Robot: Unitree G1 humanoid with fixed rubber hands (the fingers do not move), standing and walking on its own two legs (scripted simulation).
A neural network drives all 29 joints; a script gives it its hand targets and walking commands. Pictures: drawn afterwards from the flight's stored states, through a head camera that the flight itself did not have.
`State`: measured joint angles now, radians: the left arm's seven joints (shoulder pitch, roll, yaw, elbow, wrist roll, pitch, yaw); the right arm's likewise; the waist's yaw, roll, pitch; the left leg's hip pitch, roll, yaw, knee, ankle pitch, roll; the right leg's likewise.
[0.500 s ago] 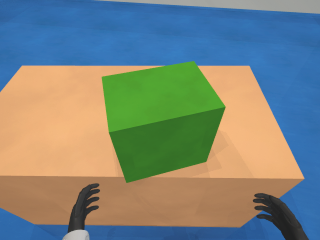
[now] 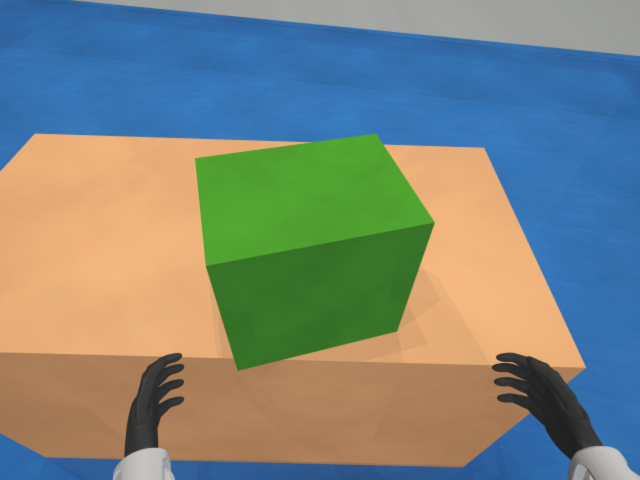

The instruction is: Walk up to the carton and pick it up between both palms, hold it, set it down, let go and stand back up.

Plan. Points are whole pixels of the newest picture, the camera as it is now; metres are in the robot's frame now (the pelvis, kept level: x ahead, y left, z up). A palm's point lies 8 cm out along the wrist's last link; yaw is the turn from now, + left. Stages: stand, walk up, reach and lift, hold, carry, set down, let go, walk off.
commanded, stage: reach and lift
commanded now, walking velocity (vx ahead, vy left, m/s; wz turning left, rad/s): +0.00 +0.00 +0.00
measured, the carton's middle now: (306, 253) +0.43 +0.05 +0.02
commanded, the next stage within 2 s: none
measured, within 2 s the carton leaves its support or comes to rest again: neither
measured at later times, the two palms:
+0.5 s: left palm (143, 365) +0.24 +0.22 +0.05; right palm (536, 355) +0.27 -0.24 +0.04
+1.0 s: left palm (135, 299) +0.29 +0.23 +0.10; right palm (521, 267) +0.35 -0.22 +0.11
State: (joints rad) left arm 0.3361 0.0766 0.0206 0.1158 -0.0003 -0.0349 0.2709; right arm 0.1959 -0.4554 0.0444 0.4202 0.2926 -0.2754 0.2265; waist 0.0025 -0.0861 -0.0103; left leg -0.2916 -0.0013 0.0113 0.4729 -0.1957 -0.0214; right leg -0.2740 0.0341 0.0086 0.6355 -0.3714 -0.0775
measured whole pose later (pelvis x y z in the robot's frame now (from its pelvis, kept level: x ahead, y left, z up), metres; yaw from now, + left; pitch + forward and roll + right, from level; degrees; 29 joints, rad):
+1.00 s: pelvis -0.01 +0.02 +0.01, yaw +0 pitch +2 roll +2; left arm -0.20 0.08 0.14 -0.02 -0.05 0.56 0.27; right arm -0.42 -0.50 0.04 0.44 0.35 0.22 0.14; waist 0.03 -0.03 -0.01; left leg -0.29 0.00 0.01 0.36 -0.12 -0.03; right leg -0.27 0.03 0.01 0.52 -0.29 -0.07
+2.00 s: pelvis +0.00 +0.02 +0.01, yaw +0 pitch +12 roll +2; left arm -0.61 0.10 0.21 0.17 -0.10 0.66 0.26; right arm -0.87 -0.56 0.05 0.74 0.38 0.28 0.13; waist 0.11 0.01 -0.04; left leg -0.47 0.00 0.01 0.38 -0.11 -0.03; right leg -0.44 0.03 0.01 0.51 -0.27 -0.05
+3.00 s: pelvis -0.01 +0.03 +0.00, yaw +0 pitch +25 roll +1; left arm -0.61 0.02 0.14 0.57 -0.10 0.07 0.22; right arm -0.86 -0.47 0.05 1.01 0.38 -0.16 0.14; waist 0.15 0.01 -0.16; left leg -0.77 0.02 0.01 0.42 -0.09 -0.03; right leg -0.72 0.05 0.01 0.51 -0.22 -0.04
